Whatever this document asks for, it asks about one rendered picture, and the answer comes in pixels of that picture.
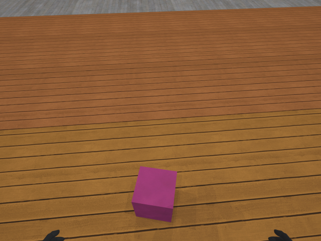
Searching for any robot right hand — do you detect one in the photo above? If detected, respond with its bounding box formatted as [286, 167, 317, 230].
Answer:
[268, 229, 292, 241]

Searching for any carton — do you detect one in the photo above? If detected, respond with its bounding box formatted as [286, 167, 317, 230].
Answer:
[131, 166, 177, 222]

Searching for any robot left hand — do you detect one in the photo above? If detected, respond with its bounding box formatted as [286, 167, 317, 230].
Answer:
[43, 230, 65, 241]

